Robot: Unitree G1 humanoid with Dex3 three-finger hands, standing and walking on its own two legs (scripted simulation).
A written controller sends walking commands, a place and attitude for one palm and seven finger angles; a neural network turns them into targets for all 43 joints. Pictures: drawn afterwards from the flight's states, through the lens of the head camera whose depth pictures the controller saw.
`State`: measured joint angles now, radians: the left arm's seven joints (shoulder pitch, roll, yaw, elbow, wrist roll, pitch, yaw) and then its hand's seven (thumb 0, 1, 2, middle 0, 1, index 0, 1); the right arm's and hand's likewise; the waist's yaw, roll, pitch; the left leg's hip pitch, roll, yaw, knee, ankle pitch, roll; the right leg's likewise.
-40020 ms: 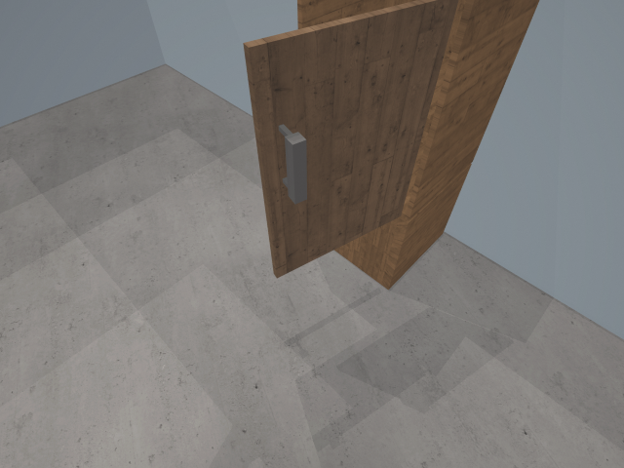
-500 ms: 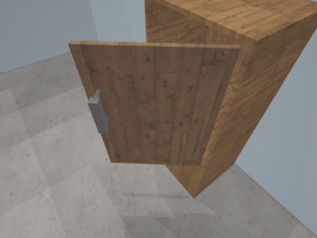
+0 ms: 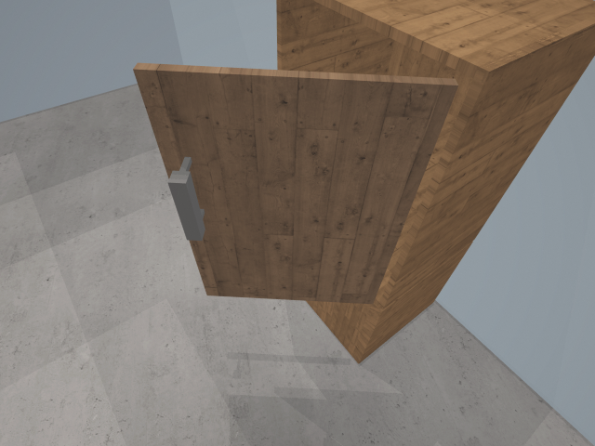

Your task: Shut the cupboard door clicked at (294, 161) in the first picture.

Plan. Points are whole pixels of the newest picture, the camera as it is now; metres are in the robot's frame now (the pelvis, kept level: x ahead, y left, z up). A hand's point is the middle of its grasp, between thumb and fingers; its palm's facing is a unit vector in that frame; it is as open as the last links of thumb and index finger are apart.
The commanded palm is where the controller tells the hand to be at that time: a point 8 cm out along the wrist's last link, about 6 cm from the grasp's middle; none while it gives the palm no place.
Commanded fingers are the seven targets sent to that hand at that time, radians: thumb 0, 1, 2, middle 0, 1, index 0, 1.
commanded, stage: look again from close up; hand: left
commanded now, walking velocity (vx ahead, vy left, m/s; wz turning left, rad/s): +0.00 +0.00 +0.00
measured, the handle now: (191, 198) +0.48 +0.21 +0.03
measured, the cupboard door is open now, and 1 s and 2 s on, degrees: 51 51 51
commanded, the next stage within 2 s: raise the hand and make a fist in 0.42 s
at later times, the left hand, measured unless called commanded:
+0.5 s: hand out of the picture +0.02 +0.18 -0.18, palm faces +0.00 -0.98 -0.17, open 7.4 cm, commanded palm none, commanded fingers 0.00 0.90 0.90 -0.20 -0.30 -0.20 -0.30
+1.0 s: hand out of the picture +0.13 +0.19 -0.08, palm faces +0.14 -0.99 -0.02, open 5.9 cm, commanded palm +0.14 +0.23 -0.04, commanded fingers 0.00 0.90 0.90 -0.64 -0.78 -0.64 -0.78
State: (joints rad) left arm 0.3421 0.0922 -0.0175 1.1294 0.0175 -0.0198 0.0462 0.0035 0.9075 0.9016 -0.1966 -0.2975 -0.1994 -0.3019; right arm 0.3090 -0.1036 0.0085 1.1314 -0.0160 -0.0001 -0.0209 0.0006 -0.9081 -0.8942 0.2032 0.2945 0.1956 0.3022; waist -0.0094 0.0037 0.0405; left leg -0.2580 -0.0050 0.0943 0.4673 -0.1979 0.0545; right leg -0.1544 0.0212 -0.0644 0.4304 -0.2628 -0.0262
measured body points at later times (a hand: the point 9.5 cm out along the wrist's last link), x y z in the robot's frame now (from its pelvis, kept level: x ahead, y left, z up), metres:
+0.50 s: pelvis +0.02 +0.02 +0.00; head +0.02 +0.03 +0.45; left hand +0.03 +0.23 -0.16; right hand +0.02 -0.21 -0.16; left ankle +0.03 +0.08 -0.74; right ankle -0.02 -0.10 -0.74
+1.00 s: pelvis -0.01 -0.02 -0.09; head +0.03 +0.01 +0.36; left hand +0.12 +0.24 -0.08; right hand +0.23 -0.25 -0.11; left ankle +0.03 +0.08 -0.74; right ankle +0.02 -0.09 -0.74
